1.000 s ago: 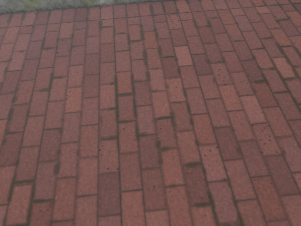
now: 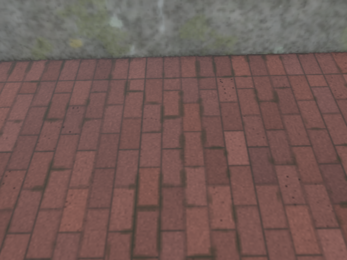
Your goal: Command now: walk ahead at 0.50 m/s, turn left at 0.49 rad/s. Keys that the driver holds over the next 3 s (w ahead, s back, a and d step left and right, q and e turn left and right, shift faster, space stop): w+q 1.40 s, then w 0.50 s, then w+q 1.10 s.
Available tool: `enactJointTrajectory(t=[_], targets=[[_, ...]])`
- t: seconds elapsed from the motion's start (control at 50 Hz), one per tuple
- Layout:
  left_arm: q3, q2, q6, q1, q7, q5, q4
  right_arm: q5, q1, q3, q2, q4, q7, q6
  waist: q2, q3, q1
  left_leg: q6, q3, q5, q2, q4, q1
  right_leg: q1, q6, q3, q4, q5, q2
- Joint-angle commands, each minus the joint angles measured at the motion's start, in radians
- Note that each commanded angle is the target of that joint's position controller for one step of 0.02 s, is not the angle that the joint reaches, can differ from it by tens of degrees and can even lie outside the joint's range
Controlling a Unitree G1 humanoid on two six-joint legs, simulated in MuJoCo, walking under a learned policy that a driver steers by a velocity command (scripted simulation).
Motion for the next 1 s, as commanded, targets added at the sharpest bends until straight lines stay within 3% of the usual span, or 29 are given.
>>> enactJointTrajectory(t=[0.02, 0.12, 0.22, 0.26, 0.28, 0.3, 0.32, 0.34, 0.36, 0.38, 0.4, 0.42, 0.44, 0.5, 0.54, 0.62, 0.72, 0.76, 0.78, 0.8, 0.82, 0.84, 0.86, 0.88, 0.9, 0.92, 0.94, 0.96, 1.0], targets=[[0.031, 0.131, -0.021, -0.050, 0.010, 0.005, -0.045, -0.008, 0.016, -0.008, -0.021, -0.077, 0.003, 0.008, -0.123, 0.004, -0.030, -0.018, -0.060, 0.116, 0.061, -0.047, -0.110, 0.048, -0.167, 0.160, -0.216, 0.174, -0.292], [0.042, 0.175, -0.008, -0.014, 0.022, -0.001, -0.026, -0.011, -0.136, 0.007, 0.001, -0.132, 0.035, 0.000, -0.098, 0.042, 0.020, -0.006, 0.013, 0.325, 0.039, -0.330, -0.073, 0.086, -0.134, 0.003, -0.218, 0.208, -0.266], [0.058, 0.221, 0.024, 0.048, 0.024, -0.027, -0.002, -0.011, -0.246, 0.007, -0.018, -0.204, 0.062, 0.005, -0.104, 0.075, 0.047, 0.043, 0.076, 0.208, 0.008, -0.464, -0.085, 0.252, -0.102, -0.047, -0.143, 0.292, -0.320], [0.067, 0.250, 0.038, 0.033, 0.028, -0.036, -0.006, -0.014, -0.203, -0.009, -0.050, -0.213, 0.066, 0.009, -0.136, 0.029, 0.005, 0.081, 0.133, 0.099, -0.053, -0.479, 0.023, 0.287, -0.079, -0.079, -0.015, 0.595, -0.322], [0.069, 0.259, 0.048, 0.021, 0.030, -0.040, -0.010, -0.012, -0.110, -0.028, -0.079, -0.195, 0.064, 0.011, -0.141, -0.028, -0.053, 0.106, 0.166, 0.078, -0.101, -0.503, 0.151, 0.280, -0.063, -0.103, 0.128, 0.746, -0.305], [0.062, 0.244, 0.054, 0.017, 0.032, -0.039, -0.014, -0.008, 0.058, -0.061, -0.133, -0.149, 0.054, 0.012, -0.116, -0.112, -0.139, 0.142, 0.178, 0.135, -0.158, -0.563, 0.391, 0.199, -0.030, -0.133, 0.348, 0.761, -0.261], [0.041, 0.187, 0.046, 0.042, 0.032, -0.007, -0.036, -0.005, 0.205, -0.098, -0.237, -0.117, 0.031, 0.022, 0.034, -0.203, -0.181, 0.206, -0.070, 0.170, -0.012, -0.581, 0.695, -0.071, 0.023, -0.142, 0.683, 0.404, -0.212], [0.000, 0.058, 0.012, 0.111, 0.018, 0.014, -0.093, -0.004, 0.147, -0.099, -0.321, -0.138, 0.032, 0.011, 0.248, -0.297, -0.050, 0.386, -0.650, -0.037, 0.199, -0.734, 0.954, -0.482, 0.074, 0.016, 0.983, -0.426, 0.002], [0.015, 0.153, -0.024, -0.011, 0.005, -0.030, -0.104, -0.010, 0.174, -0.072, -0.231, -0.163, 0.042, -0.004, 0.102, -0.349, -0.135, 0.376, -0.747, -0.089, 0.233, -0.844, 0.978, -0.589, 0.050, 0.195, 1.062, -0.418, -0.016], [0.022, 0.177, -0.041, -0.079, 0.000, -0.058, -0.129, -0.018, 0.145, -0.058, -0.183, -0.155, 0.045, -0.017, 0.062, -0.219, -0.132, 0.335, -0.611, -0.005, 0.211, -0.846, 0.894, -0.663, 0.025, 0.186, 1.040, -0.324, -0.054], [0.018, 0.163, -0.048, -0.080, 0.007, -0.041, -0.121, -0.014, 0.086, -0.049, -0.155, -0.164, 0.043, -0.023, -0.018, -0.153, -0.090, 0.303, -0.493, 0.089, 0.168, -0.836, 0.752, -0.620, 0.013, 0.189, 0.961, -0.239, -0.098], [0.025, 0.169, -0.045, -0.070, 0.015, -0.016, -0.110, -0.019, 0.016, -0.039, -0.123, -0.179, 0.039, -0.022, -0.034, -0.105, -0.046, 0.279, -0.399, 0.185, 0.130, -0.843, 0.613, -0.541, 0.017, 0.192, 0.875, -0.185, -0.129], [0.031, 0.177, -0.032, -0.047, 0.014, -0.012, -0.106, -0.032, -0.024, -0.030, -0.101, -0.200, 0.035, -0.023, -0.013, -0.093, -0.011, 0.273, -0.355, 0.246, 0.108, -0.865, 0.524, -0.471, 0.020, 0.202, 0.836, -0.153, -0.147], [0.028, 0.146, 0.001, -0.053, 0.015, 0.003, -0.119, -0.025, -0.019, -0.033, -0.116, -0.205, 0.020, -0.030, -0.019, -0.069, 0.008, 0.284, -0.282, 0.351, 0.074, -0.908, 0.417, -0.428, 0.060, 0.182, 0.708, -0.084, -0.132], [0.020, 0.125, 0.005, -0.126, 0.016, 0.008, -0.145, -0.020, 0.015, -0.040, -0.136, -0.196, 0.005, -0.030, -0.020, -0.041, -0.011, 0.269, -0.242, 0.366, 0.050, -0.915, 0.399, -0.451, 0.085, 0.176, 0.572, 0.029, -0.112], [0.005, 0.098, -0.004, -0.258, 0.002, -0.004, -0.184, -0.013, 0.068, -0.043, -0.138, -0.178, -0.008, -0.022, 0.021, -0.012, -0.065, 0.213, -0.205, 0.252, 0.001, -0.900, 0.372, -0.376, 0.091, 0.169, 0.288, 0.248, -0.052], [0.013, 0.138, -0.024, -0.318, -0.019, -0.017, -0.223, -0.007, 0.125, -0.044, -0.130, -0.152, -0.012, -0.008, 0.044, 0.000, -0.083, 0.193, -0.318, 0.197, 0.042, -0.802, 0.467, -0.327, 0.062, 0.196, 0.152, 0.208, -0.019], [0.024, 0.158, -0.034, -0.276, -0.022, -0.019, -0.218, -0.009, 0.114, -0.046, -0.132, -0.155, -0.016, 0.000, 0.078, -0.009, -0.057, 0.179, -0.367, 0.231, 0.053, -0.743, 0.497, -0.264, 0.038, 0.190, 0.130, 0.114, -0.010], [0.033, 0.169, -0.039, -0.206, -0.019, -0.018, -0.200, -0.009, 0.097, -0.041, -0.120, -0.161, -0.017, 0.004, 0.088, -0.033, -0.018, 0.162, -0.368, 0.274, 0.030, -0.691, 0.491, -0.168, 0.018, 0.170, 0.092, 0.110, -0.001], [0.048, 0.200, -0.045, -0.101, -0.013, -0.006, -0.179, -0.013, 0.083, -0.028, -0.085, -0.174, -0.014, 0.002, 0.074, -0.110, 0.035, 0.129, -0.330, 0.319, -0.023, -0.560, 0.446, 0.016, -0.019, 0.194, 0.092, 0.120, -0.044], [0.063, 0.259, -0.045, 0.063, -0.004, 0.008, -0.166, -0.030, 0.082, -0.007, -0.033, -0.198, -0.012, -0.001, -0.041, -0.257, 0.098, 0.086, -0.239, 0.161, -0.091, -0.274, 0.303, 0.288, -0.082, 0.366, 0.116, 0.077, -0.221], [0.077, 0.313, -0.028, 0.136, -0.010, 0.011, -0.129, 0.003, 0.231, 0.006, 0.010, -0.222, -0.012, -0.009, -0.403, -0.357, 0.023, 0.022, -0.134, -0.314, -0.211, 0.036, -0.066, 0.579, -0.238, 0.837, 0.021, -0.150, -0.424], [0.056, 0.216, -0.023, 0.110, -0.014, -0.016, -0.148, 0.010, 0.216, -0.010, -0.097, -0.194, -0.015, -0.009, -0.287, -0.277, 0.047, 0.011, -0.161, -0.288, -0.125, 0.162, -0.184, 0.535, -0.211, 0.885, -0.028, -0.355, -0.428], [0.040, 0.160, -0.015, 0.071, -0.007, -0.017, -0.159, 0.003, 0.106, -0.025, -0.144, -0.207, -0.013, -0.003, -0.194, -0.157, 0.073, 0.005, -0.135, -0.190, -0.092, 0.187, -0.209, 0.412, -0.169, 0.724, -0.042, -0.339, -0.388], [0.032, 0.150, -0.008, 0.020, -0.005, -0.005, -0.165, -0.007, 0.051, -0.025, -0.135, -0.218, -0.013, 0.001, -0.125, -0.084, 0.054, 0.002, -0.104, -0.118, -0.057, 0.167, -0.171, 0.281, -0.149, 0.599, -0.061, -0.212, -0.347], [0.027, 0.132, -0.003, -0.009, -0.004, 0.001, -0.158, -0.017, 0.018, -0.027, -0.122, -0.231, -0.009, 0.001, -0.118, -0.033, 0.036, 0.002, -0.103, -0.071, -0.030, 0.124, -0.148, 0.186, -0.146, 0.515, -0.085, -0.114, -0.313], [0.022, 0.122, -0.005, -0.023, 0.000, 0.007, -0.153, -0.010, 0.029, -0.028, -0.103, -0.235, -0.002, 0.005, -0.148, -0.022, 0.010, 0.004, -0.100, -0.044, -0.004, 0.098, -0.100, 0.126, -0.137, 0.440, -0.108, -0.052, -0.286], [0.021, 0.116, -0.009, -0.027, 0.000, 0.003, -0.146, -0.002, 0.039, -0.025, -0.085, -0.235, 0.002, 0.011, -0.168, -0.017, 0.001, 0.003, -0.086, -0.033, 0.007, 0.075, -0.079, 0.098, -0.138, 0.385, -0.132, -0.020, -0.268], [0.028, 0.133, -0.017, -0.021, 0.002, -0.005, -0.129, -0.002, 0.019, -0.018, -0.055, -0.250, 0.004, 0.020, -0.161, -0.001, -0.003, -0.007, -0.069, -0.008, 0.020, 0.031, -0.100, 0.079, -0.155, 0.304, -0.167, 0.054, -0.270]])
Next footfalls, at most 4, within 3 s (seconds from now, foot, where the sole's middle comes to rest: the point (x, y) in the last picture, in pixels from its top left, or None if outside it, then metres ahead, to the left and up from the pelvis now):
0.30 left None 0.31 0.18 -0.78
0.80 right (168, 222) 0.64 0.09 -0.78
1.34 left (76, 210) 0.70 0.48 -0.78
1.86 right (67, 143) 1.05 0.60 -0.78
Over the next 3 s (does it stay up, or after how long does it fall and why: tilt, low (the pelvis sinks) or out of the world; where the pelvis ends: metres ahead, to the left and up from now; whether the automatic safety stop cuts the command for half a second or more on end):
stays up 1.15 1.11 -0.01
